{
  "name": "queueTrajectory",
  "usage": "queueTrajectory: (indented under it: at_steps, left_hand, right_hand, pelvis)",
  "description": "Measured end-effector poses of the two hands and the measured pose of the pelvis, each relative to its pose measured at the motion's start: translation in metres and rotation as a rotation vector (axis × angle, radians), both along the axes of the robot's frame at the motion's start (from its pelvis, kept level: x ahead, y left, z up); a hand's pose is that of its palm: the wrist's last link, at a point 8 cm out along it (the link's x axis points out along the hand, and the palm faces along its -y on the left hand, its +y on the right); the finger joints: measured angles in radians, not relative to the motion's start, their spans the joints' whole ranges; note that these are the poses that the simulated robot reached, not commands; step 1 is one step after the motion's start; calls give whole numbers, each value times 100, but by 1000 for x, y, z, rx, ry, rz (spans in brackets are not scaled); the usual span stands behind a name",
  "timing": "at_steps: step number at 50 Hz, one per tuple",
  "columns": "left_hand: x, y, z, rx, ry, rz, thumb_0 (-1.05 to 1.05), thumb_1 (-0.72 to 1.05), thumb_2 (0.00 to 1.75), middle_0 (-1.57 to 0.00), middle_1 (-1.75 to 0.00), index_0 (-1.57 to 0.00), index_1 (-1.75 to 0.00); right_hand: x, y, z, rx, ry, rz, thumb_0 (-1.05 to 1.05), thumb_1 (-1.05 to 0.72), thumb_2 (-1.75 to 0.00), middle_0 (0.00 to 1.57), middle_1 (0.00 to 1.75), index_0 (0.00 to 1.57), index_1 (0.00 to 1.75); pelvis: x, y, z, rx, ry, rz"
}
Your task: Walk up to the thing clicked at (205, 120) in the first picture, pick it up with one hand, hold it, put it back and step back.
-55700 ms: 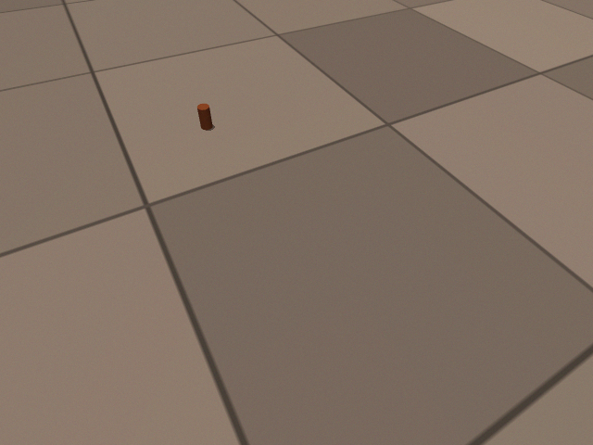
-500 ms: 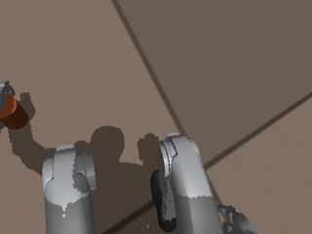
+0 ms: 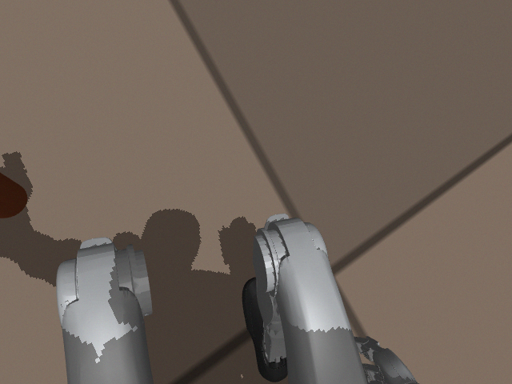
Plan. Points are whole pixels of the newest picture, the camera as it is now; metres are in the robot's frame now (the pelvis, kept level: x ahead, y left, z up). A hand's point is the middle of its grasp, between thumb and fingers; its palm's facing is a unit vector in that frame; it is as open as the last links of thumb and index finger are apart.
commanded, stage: open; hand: left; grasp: from above
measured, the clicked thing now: out of the picture +0.41 +0.35 -0.24
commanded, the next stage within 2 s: withdraw in 0.36 s
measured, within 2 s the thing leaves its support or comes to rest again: neither
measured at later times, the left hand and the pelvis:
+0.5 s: hand out of the picture +0.41 +0.35 -0.19, palm faces -0.45 -0.12 -0.89, open 12.6 cm; pelvis +0.00 +0.01 +0.00, yaw -1 degrees
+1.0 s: hand out of the picture +0.40 +0.39 -0.02, palm faces -0.47 -0.06 -0.88, open 14.2 cm; pelvis +0.00 +0.01 +0.09, yaw +3 degrees
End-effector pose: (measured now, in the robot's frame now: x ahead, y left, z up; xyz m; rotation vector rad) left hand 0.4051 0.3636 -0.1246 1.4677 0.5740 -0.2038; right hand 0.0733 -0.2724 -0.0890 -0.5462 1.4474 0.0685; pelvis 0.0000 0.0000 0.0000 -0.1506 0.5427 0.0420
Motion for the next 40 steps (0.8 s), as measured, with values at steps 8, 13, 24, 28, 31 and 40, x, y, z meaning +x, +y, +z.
queueTrajectory:
  at_steps: [8,13,24,28,31,40]
  left_hand:
    - [1,-3,-6,-11,-32,-18,2,-20,98,-35,-109,-35,-105]
    - [5,-4,-7,-2,-41,-20,2,-29,104,-26,-113,-27,-110]
    - [8,-7,-7,-3,-24,-4,1,-40,113,-15,-120,-16,-118]
    - [9,-8,-5,-10,-31,-1,1,-43,111,-13,-118,-14,-116]
    - [11,-7,0,-7,-57,3,0,-46,107,-11,-114,-13,-112]
    - [15,6,67,74,-157,9,0,-52,100,-10,-106,-11,-105]
  right_hand:
    - [-7,-3,8,-34,9,-13,0,-90,-89,21,30,21,30]
    - [-4,-3,11,-41,-2,-18,0,-90,-89,21,30,21,30]
    - [6,7,10,-8,-26,-9,0,-90,-89,21,30,21,30]
    - [7,9,9,1,-28,-5,0,-91,-89,21,30,21,30]
    - [8,9,9,5,-34,-10,0,-91,-90,21,30,21,30]
    - [19,8,18,25,-83,-89,0,-92,-90,21,30,21,30]
  pelvis:
    - [0,2,-1,-10,-3,-2]
    - [1,4,0,-16,2,-1]
    - [1,7,4,-24,14,2]
    - [1,7,5,-22,12,3]
    - [1,6,5,-22,11,3]
    - [1,6,24,-1,47,23]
